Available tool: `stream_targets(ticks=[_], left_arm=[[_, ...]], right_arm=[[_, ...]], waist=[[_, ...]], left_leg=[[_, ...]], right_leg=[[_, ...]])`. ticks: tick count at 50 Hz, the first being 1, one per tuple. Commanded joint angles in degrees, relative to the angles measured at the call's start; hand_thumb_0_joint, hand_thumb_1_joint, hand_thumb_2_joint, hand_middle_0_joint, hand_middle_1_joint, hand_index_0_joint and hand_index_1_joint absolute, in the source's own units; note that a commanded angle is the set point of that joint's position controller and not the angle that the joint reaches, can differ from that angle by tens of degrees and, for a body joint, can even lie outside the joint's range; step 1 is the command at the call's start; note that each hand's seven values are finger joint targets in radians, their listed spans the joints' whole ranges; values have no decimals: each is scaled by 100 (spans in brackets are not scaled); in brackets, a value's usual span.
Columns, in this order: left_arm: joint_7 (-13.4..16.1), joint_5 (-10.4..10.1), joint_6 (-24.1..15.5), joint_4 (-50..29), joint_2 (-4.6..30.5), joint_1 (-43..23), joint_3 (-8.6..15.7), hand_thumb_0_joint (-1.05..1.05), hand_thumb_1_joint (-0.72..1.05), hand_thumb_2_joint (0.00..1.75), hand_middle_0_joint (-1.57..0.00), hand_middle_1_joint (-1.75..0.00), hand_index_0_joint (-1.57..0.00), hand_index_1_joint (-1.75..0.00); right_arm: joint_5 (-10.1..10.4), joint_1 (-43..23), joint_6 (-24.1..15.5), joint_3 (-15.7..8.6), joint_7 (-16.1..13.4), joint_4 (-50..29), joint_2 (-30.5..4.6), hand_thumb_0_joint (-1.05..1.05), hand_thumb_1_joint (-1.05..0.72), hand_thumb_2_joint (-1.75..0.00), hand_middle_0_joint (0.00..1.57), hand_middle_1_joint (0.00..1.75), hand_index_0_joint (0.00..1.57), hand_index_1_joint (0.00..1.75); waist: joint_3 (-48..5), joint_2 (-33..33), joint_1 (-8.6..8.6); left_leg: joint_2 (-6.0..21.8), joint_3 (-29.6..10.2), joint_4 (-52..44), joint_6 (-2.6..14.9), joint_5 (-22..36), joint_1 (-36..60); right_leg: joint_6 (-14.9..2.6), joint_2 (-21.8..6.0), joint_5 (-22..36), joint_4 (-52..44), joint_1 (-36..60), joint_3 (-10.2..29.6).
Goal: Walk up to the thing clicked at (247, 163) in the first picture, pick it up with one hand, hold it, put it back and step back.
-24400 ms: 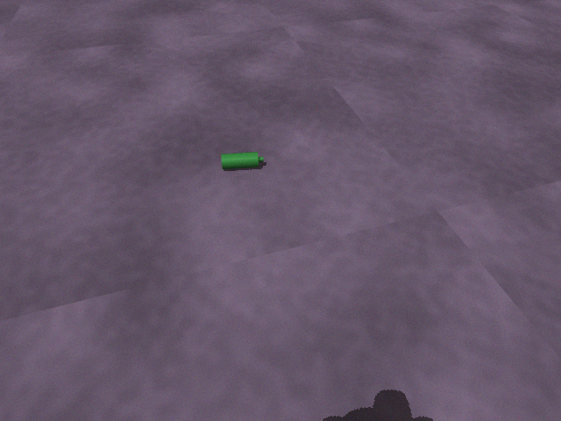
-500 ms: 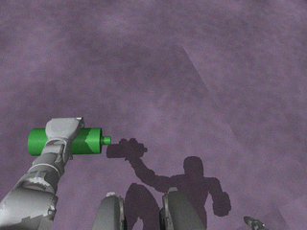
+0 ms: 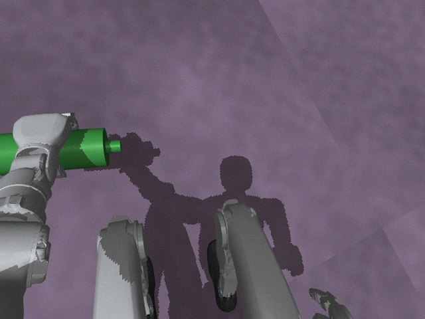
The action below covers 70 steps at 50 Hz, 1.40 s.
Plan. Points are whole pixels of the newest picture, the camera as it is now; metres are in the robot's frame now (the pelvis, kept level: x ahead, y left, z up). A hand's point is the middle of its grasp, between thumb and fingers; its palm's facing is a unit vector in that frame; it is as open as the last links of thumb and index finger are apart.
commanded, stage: crouch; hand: left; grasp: from above
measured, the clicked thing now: (63, 150) +0.46 +0.24 -0.18
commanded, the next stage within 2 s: lower in 0.84 s
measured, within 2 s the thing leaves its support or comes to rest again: neither
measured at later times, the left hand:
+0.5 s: hand (67, 153) +0.48 +0.25 -0.24, palm faces -0.47 -0.03 -0.88, open 10.8 cm
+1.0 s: hand (71, 153) +0.49 +0.26 -0.29, palm faces -0.47 -0.03 -0.88, open 10.8 cm
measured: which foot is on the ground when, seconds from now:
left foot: down 0.00-1.00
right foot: down 0.00-1.00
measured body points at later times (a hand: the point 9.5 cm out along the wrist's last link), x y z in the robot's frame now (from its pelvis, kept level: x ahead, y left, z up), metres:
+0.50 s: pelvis +0.00 +0.00 -0.07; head +0.25 +0.05 +0.30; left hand +0.50 +0.25 -0.19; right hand +0.04 -0.28 -0.18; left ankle +0.08 +0.11 -0.43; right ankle +0.09 -0.12 -0.43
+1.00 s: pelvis +0.00 +0.00 -0.11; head +0.25 +0.05 +0.25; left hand +0.51 +0.25 -0.23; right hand +0.01 -0.28 -0.21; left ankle +0.08 +0.11 -0.43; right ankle +0.09 -0.12 -0.43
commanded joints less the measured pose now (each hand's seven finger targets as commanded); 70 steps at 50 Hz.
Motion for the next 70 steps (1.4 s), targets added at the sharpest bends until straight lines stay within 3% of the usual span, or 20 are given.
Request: stream_targets(ticks=[1,2,4,6,7,12,18,21,24,26,28,36,46,48,50,53,54,56,60,70], left_arm=[[343,-53,72,-937,1420,-2194,266,0,58,90,-95,-77,-96,-76],[342,-57,77,-1045,1555,-2366,286,0,58,91,-96,-78,-97,-77],[286,-69,98,-829,1351,-2196,229,0,62,92,-98,-78,-99,-77],[246,-108,53,-996,1569,-2341,309,0,63,91,-99,-76,-100,-76],[214,-72,59,-792,1451,-2213,258,0,65,92,-100,-79,-101,-78],[137,-27,-62,-748,1679,-2216,368,0,68,88,-101,-78,-103,-76],[211,136,-214,-629,1944,-2467,513,0,65,83,-99,-74,-101,-72],[269,183,-255,-354,1854,-2412,486,0,64,83,-99,-75,-101,-73],[346,213,-286,-460,2165,-2773,578,0,65,83,-99,-75,-101,-73],[357,193,-272,-191,2047,-2606,516,0,66,85,-101,-76,-102,-75],[389,189,-295,-301,2348,-2862,615,0,68,85,-101,-76,-103,-75],[352,219,-295,116,2432,-2762,571,0,68,80,-101,-74,-103,-72],[300,255,-309,35,2549,-2775,536,0,69,82,-104,-71,-105,-71],[325,250,-334,-190,2724,-3012,613,0,67,85,-106,-69,-105,-69],[288,259,-304,194,2499,-2756,474,0,65,82,-104,-69,-104,-69],[325,173,-362,108,2693,-2990,529,0,63,76,-101,-68,-101,-67],[303,191,-349,389,2544,-2734,472,0,60,78,-100,-68,-100,-67],[306,258,-405,267,2712,-2842,491,0,62,76,-101,-68,-101,-67],[389,341,-499,212,2779,-2944,574,0,68,77,-104,-68,-105,-67],[711,445,-504,433,3038,-2966,711,0,68,81,-104,-74,-104,-72]], right_arm=[[-76,1148,-120,-431,16,-192,-1320,0,-90,-90,20,30,20,30],[-75,1147,-115,-440,37,-178,-1326,0,-90,-90,20,30,20,30],[-110,1212,-115,-445,90,-148,-1315,0,-90,-90,20,30,20,30],[-114,1179,-92,-478,134,-151,-1344,0,-90,-90,20,30,20,30],[-129,1210,-91,-460,164,-139,-1321,0,-90,-90,20,30,20,30],[-152,1195,-46,-467,295,-188,-1361,0,-90,-90,20,30,20,30],[-191,1176,-23,-419,382,-190,-1492,0,-90,-90,20,30,20,30],[-224,1209,-36,-383,414,-192,-1505,0,-90,-90,20,30,20,30],[-223,1196,-46,-352,420,-179,-1543,0,-91,-90,20,30,20,30],[-273,1240,-44,-296,438,-187,-1511,0,-91,-90,20,30,20,30],[-279,1191,-47,-274,430,-154,-1544,0,-90,-90,20,30,20,30],[-324,1162,-49,-107,408,-119,-1602,0,-90,-90,20,30,20,30],[-318,1220,-27,11,452,-137,-1663,0,-91,-90,20,30,20,30],[-322,1247,-23,22,459,-129,-1705,0,-91,-90,20,30,20,30],[-347,1246,-17,78,495,-141,-1677,0,-91,-90,20,30,20,30],[-354,1180,-36,122,489,-137,-1685,0,-91,-90,20,30,20,30],[-367,1202,-45,146,502,-122,-1690,0,-91,-90,20,30,20,30],[-378,1180,-53,161,505,-142,-1736,0,-91,-90,20,30,20,30],[-411,1121,-58,180,527,-187,-1825,0,-91,-90,20,30,20,30],[-534,1092,-161,312,578,-206,-1851,0,-90,-90,20,30,20,30]], waist=[[-4187,1412,17],[-4227,1465,30],[-4054,1368,-69],[-4154,1304,-26],[-3970,1342,-92],[-3764,1419,-38],[-3593,1525,-100],[-3525,1450,-193],[-3678,1609,-168],[-3578,1383,-256],[-3650,1419,-213],[-3223,1465,-298],[-3221,1704,-335],[-3402,1763,-345],[-3014,1542,-475],[-3060,1529,-434],[-2892,1471,-472],[-2962,1607,-464],[-3016,1995,-491],[-2841,1889,-610]], left_leg=[[-151,-85,-1058,-35,1320,3437],[-146,-5,-931,-7,1406,3362],[-125,-46,-775,-7,1631,3311],[-119,5,-572,34,1690,3097],[-131,11,-533,18,1693,2966],[-96,-10,-328,5,1676,2747],[-87,-70,-135,-14,1365,2440],[-84,-116,-21,-5,1235,2344],[-89,-76,113,7,1166,2210],[-101,-18,257,49,1064,1948],[-101,31,340,61,914,1754],[-78,-67,505,38,586,1476],[-59,-123,694,5,828,1485],[-56,-111,783,19,949,1439],[-64,-73,878,54,898,1160],[-54,-54,1001,78,891,945],[-67,-76,1005,63,894,952],[-46,-116,1067,44,932,1061],[-38,-263,1018,-47,914,1319],[-42,-159,1361,41,783,900]], right_leg=[[-298,134,1194,-1028,1457,-119],[-292,172,1307,-1018,1510,-113],[-275,164,1447,-896,1414,-144],[-259,211,1597,-790,1507,-145],[-253,188,1623,-726,1504,-142],[-274,238,1547,-428,1292,-188],[-283,229,1343,-113,838,-256],[-271,234,1238,9,693,-315],[-273,256,1254,130,667,-318],[-238,283,1220,109,834,-322],[-240,302,1146,155,870,-309],[-257,293,858,413,450,-419],[-268,313,1082,673,346,-516],[-253,322,1227,711,459,-521],[-227,344,1212,689,459,-516],[-217,371,1238,730,550,-513],[-221,359,1224,777,489,-538],[-238,377,1232,867,395,-588],[-277,341,1176,1105,40,-696],[-218,392,1150,1129,114,-713]])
